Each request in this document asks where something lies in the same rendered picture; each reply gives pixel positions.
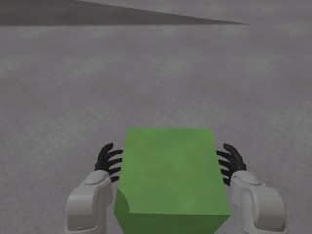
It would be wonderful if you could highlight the robot left hand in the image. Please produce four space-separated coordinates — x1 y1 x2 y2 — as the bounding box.
94 143 123 183

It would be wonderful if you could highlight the robot right hand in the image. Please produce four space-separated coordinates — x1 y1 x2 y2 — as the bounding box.
216 143 247 187

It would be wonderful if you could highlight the right robot forearm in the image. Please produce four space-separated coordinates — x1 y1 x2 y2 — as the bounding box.
230 170 288 234

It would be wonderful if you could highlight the left robot forearm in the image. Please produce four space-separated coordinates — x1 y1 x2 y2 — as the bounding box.
64 170 113 234

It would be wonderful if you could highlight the carton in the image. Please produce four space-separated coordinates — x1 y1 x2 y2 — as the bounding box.
113 127 232 234

